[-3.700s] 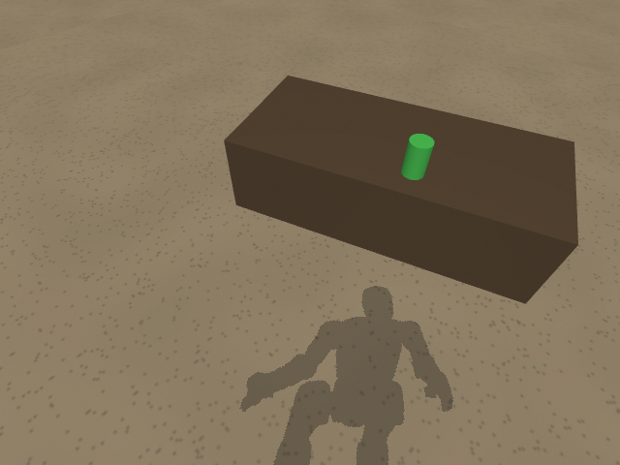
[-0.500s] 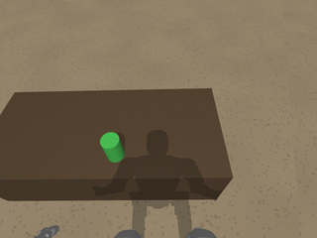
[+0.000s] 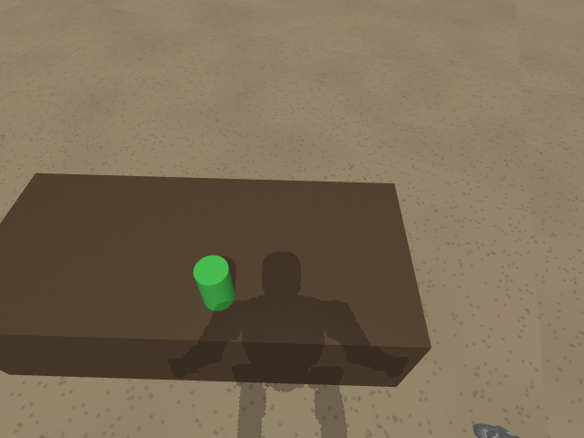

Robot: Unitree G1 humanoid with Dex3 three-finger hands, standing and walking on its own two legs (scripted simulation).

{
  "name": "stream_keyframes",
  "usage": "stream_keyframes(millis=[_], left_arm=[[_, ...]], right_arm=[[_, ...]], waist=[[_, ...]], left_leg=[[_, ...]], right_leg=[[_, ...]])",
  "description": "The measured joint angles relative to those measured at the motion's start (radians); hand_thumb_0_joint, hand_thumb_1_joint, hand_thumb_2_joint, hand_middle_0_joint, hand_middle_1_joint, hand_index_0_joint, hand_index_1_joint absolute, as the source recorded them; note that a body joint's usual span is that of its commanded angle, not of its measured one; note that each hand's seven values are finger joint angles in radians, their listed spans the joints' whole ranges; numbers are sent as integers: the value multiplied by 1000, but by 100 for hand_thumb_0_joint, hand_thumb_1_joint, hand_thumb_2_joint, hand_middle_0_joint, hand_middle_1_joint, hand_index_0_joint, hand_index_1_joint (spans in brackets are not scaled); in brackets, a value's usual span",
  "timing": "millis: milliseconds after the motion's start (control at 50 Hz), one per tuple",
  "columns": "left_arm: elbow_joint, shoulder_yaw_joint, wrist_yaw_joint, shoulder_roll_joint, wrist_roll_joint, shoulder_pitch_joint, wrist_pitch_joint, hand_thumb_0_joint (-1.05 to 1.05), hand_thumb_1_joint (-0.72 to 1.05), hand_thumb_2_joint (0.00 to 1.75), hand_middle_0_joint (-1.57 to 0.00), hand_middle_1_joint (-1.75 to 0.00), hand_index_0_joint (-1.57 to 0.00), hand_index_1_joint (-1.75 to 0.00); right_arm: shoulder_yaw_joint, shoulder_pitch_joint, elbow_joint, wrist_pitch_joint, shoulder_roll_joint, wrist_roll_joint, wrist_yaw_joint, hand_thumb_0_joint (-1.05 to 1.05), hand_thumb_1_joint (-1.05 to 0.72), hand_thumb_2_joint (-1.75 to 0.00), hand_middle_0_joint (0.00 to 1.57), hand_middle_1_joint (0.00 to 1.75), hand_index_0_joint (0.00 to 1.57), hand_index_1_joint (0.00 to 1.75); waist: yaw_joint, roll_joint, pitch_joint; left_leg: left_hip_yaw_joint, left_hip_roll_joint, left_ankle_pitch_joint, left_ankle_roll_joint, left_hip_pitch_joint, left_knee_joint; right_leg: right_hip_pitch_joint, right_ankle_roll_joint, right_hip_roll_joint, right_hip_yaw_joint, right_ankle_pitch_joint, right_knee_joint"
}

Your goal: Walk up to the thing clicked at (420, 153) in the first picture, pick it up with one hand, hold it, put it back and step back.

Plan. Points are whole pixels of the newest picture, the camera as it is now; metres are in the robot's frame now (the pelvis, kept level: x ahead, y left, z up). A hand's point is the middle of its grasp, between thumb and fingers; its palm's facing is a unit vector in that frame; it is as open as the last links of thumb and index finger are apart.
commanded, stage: walk up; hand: left
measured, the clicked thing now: (215, 284) +0.51 +0.21 -0.34
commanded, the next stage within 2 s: stand in 0.64 s
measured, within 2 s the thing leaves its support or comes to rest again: neither
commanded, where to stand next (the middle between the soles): +0.07 +0.01 m, yaw +0 degrees
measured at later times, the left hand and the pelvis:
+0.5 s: hand out of the picture +0.11 +0.25 -0.14, palm faces -0.01 -0.94 -0.35, open 7.4 cm; pelvis +0.02 +0.00 +0.01, yaw +0 degrees
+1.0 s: hand out of the picture +0.11 +0.24 -0.14, palm faces -0.01 -0.94 -0.33, open 7.4 cm; pelvis +0.04 -0.01 +0.02, yaw +0 degrees
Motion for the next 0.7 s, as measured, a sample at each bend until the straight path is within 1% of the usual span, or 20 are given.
stream_keyframes(millis=[120, 280, 620, 700], left_arm=[[23, 1, -2, -10, 1, -11, -2, 1, 91, 90, -20, -30, -20, -30], [33, 2, -4, -29, 4, -33, 0, 1, 90, 90, -20, -30, -20, -30], [28, 12, -4, -35, 9, -59, 6, 1, 90, 90, -20, -30, -20, -30], [35, 10, -5, -31, 8, -54, 9, 1, 91, 90, -20, -30, -20, -30]], right_arm=[[-1, -5, 30, -1, 8, 3, 1, 0, -90, -90, 20, 30, 20, 30], [-8, -8, 55, 0, 3, 3, -1, 0, -90, -90, 20, 30, 20, 30], [-16, 13, 68, -1, -1, -2, -6, 0, -90, -90, 20, 30, 20, 30], [-10, 16, 74, -10, 6, -8, -9, 0, -90, -90, 20, 30, 20, 30]], waist=[[-2, 4, -4], [-10, 9, -9], [-30, 1, -15], [-32, -5, -22]], left_leg=[[-2, -6, 33, -2, 40, -74], [-2, -9, 65, -4, 77, -145], [-3, -8, 72, -7, 102, -185], [-1, -9, 78, -10, 114, -206]], right_leg=[[37, 1, -4, -5, 25, -63], [70, 2, -6, -6, 51, -125], [93, 1, -4, -9, 55, -159], [97, 0, -6, -7, 53, -165]])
